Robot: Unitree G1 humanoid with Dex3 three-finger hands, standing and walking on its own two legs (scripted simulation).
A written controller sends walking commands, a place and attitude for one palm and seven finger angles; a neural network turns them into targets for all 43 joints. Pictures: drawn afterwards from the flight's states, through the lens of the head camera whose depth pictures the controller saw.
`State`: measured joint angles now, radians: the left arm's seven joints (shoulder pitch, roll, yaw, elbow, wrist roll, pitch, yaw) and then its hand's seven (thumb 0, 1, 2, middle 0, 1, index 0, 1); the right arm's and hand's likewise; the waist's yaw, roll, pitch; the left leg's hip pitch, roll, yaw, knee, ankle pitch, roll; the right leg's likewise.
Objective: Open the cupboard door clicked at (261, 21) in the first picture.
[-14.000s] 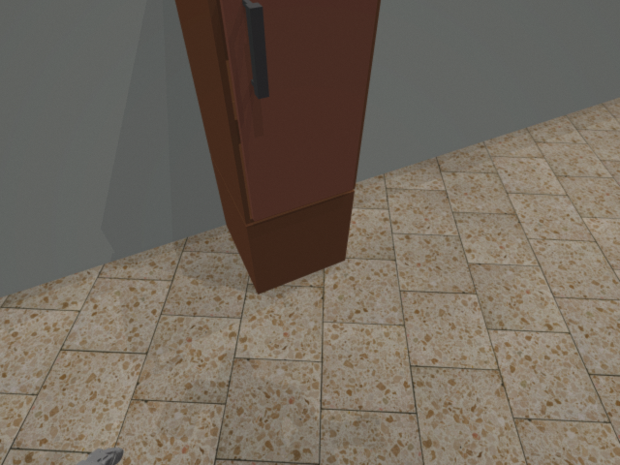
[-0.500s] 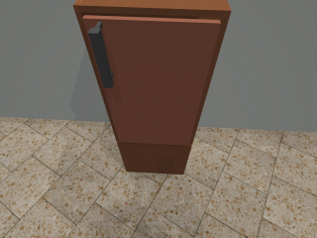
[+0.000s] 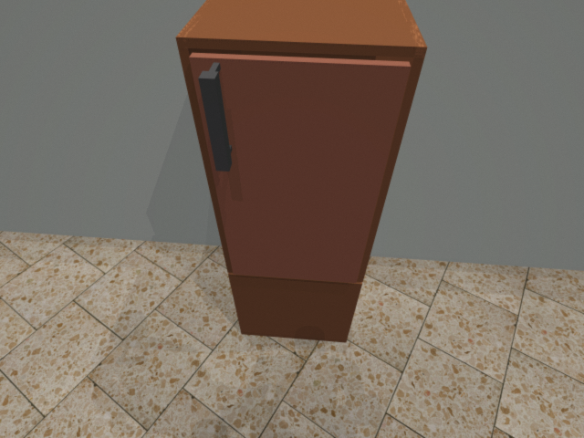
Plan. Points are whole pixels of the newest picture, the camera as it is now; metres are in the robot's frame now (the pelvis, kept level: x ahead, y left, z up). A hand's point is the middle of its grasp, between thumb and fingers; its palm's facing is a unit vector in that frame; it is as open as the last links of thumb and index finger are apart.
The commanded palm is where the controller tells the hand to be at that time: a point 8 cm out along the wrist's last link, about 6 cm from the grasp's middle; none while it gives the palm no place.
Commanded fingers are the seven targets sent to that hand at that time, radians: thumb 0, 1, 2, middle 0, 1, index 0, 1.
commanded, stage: come to a stop and stand still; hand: left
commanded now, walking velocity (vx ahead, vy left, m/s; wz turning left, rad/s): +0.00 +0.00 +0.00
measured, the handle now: (219, 119) +0.56 +0.17 +0.16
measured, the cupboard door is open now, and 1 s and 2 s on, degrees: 0 0 0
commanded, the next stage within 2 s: look again from close up in 0.06 s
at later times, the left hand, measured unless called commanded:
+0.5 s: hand out of the picture +0.04 +0.17 -0.17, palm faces -0.01 -0.98 -0.21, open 7.4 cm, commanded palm none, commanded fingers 0.00 0.90 0.90 -0.20 -0.30 -0.20 -0.30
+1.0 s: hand (184, 359) +0.21 +0.16 +0.02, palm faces +0.11 -0.99 -0.07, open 7.9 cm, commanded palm +0.14 +0.23 -0.03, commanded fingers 0.00 0.57 0.76 -0.22 -0.51 -0.22 -0.51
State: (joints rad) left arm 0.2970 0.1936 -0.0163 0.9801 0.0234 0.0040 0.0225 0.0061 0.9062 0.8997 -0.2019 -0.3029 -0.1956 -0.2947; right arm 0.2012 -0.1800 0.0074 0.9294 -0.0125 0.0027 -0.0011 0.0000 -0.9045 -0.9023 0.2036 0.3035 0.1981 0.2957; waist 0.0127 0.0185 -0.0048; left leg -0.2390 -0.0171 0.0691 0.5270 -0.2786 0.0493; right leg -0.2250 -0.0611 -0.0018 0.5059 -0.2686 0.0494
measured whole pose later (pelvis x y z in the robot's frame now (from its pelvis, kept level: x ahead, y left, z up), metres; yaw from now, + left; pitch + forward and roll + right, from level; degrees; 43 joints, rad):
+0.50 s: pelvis +0.02 -0.01 +0.00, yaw +0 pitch +0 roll +0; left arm 0.25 0.19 -0.02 1.07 0.02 -0.01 0.03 0.01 0.91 0.90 -0.20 -0.30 -0.20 -0.29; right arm 0.27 -0.18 0.01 1.10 -0.01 -0.01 -0.02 0.00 -0.91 -0.90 0.20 0.30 0.20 0.30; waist 0.00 -0.01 0.03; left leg -0.20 -0.01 0.06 0.49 -0.28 0.03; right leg -0.19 -0.06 -0.01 0.49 -0.29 0.04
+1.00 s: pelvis +0.00 -0.04 -0.03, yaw +1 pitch +7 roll +1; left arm 0.36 0.19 0.19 0.14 -0.21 -0.42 -0.20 0.01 0.79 0.85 -0.21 -0.38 -0.20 -0.37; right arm 0.21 -0.22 -0.05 0.68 0.01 -0.27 -0.02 0.01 -0.90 -0.90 0.21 0.30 0.20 0.30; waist -0.02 0.00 -0.11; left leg -0.51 0.01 0.03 0.77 -0.38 -0.01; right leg -0.51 -0.05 -0.05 0.79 -0.40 0.00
